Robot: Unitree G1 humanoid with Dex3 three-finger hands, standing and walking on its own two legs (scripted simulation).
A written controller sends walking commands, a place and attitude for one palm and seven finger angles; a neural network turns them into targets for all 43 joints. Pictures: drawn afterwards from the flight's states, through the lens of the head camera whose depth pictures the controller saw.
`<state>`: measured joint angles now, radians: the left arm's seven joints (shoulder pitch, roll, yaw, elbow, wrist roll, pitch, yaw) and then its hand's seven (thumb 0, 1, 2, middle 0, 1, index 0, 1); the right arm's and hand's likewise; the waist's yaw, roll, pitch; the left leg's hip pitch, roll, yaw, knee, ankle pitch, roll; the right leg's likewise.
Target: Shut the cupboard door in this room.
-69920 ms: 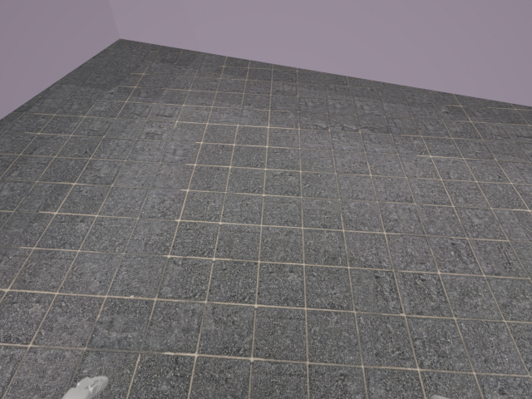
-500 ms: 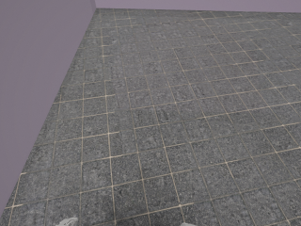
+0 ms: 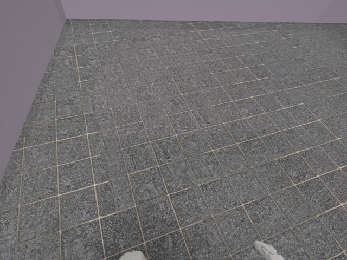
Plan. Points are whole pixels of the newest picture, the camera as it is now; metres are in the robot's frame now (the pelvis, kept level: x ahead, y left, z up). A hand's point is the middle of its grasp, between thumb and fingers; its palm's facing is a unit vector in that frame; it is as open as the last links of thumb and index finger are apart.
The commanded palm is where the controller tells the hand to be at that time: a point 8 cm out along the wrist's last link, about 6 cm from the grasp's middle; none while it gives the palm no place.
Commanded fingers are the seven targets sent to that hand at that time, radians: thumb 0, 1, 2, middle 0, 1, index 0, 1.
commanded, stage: walk to a spot facing it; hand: left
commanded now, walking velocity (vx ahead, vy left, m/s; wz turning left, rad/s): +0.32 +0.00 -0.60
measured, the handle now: out of the picture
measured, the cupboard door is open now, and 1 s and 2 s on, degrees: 53 53 53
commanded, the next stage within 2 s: turn to face it in 0.38 s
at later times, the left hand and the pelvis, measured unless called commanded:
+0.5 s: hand (165, 164) +0.42 +0.07 -0.15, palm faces -0.34 -0.91 -0.22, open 7.3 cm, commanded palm none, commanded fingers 0.00 0.90 0.90 -0.20 -0.30 -0.20 -0.30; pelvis +0.20 -0.07 -0.02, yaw -19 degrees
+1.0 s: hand (161, 175) +0.38 +0.07 -0.15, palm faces -0.04 -0.97 -0.22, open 7.2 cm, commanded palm none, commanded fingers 0.00 0.90 0.90 -0.20 -0.30 -0.20 -0.30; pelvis +0.30 -0.10 +0.01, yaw -7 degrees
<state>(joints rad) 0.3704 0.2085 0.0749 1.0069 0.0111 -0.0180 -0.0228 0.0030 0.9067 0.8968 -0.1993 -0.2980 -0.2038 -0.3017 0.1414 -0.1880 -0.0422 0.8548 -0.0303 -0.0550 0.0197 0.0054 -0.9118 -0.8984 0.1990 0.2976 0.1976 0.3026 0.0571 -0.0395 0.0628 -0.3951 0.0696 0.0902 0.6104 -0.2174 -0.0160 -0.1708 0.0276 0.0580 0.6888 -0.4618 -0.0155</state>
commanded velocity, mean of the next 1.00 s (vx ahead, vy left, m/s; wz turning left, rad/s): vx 0.11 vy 0.00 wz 0.06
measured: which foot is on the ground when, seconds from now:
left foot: down 0.00-0.46, up 0.48-1.00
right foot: up 0.00-0.44, down 0.46-1.00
